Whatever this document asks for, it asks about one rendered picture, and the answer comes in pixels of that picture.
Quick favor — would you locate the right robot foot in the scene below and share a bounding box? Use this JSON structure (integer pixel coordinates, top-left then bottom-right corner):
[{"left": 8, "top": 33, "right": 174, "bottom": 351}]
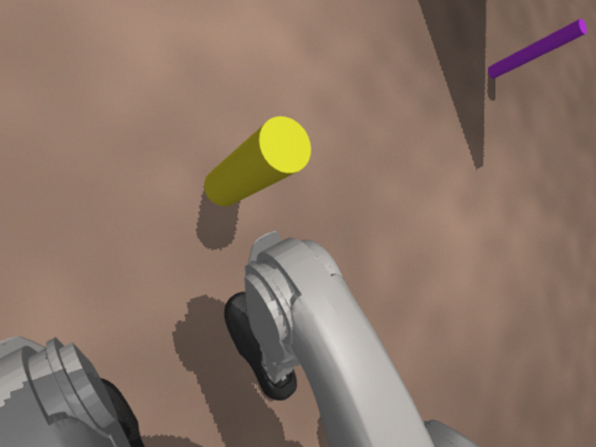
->
[{"left": 224, "top": 292, "right": 297, "bottom": 400}]

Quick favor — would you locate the right robot hand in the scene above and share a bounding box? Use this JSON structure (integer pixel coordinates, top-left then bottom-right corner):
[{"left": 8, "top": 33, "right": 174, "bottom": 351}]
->
[{"left": 424, "top": 420, "right": 480, "bottom": 447}]

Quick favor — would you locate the left robot foot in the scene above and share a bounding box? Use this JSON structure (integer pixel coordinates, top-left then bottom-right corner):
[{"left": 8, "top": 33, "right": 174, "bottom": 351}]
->
[{"left": 101, "top": 378, "right": 144, "bottom": 447}]

